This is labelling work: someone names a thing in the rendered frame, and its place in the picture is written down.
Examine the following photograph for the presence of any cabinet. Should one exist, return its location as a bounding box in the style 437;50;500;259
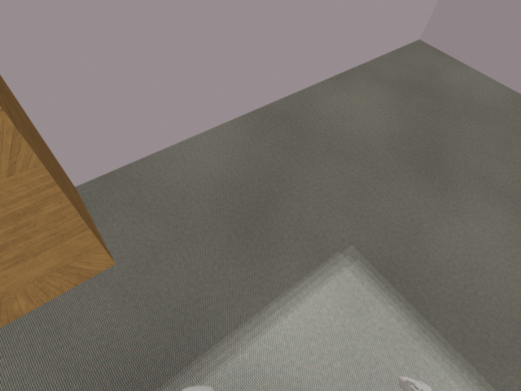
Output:
0;75;116;328

